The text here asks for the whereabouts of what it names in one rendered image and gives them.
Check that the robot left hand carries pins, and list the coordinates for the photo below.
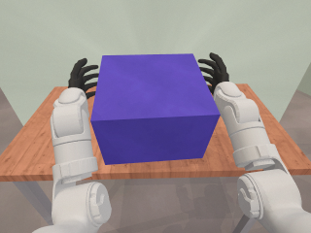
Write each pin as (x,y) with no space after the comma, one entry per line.
(78,80)

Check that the left robot upper arm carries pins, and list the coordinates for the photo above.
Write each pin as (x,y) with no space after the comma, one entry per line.
(81,208)

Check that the robot right hand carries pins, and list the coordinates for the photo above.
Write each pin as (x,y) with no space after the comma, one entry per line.
(218,72)

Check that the left robot forearm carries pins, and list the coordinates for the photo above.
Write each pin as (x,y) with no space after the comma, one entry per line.
(71,140)

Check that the carton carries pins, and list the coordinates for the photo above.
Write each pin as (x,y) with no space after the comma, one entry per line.
(152,107)

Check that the right robot forearm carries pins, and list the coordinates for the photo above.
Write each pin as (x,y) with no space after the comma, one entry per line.
(244,126)

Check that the table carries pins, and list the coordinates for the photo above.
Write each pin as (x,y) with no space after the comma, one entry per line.
(29,157)

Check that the right robot upper arm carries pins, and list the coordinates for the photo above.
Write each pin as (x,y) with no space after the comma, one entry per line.
(272,198)

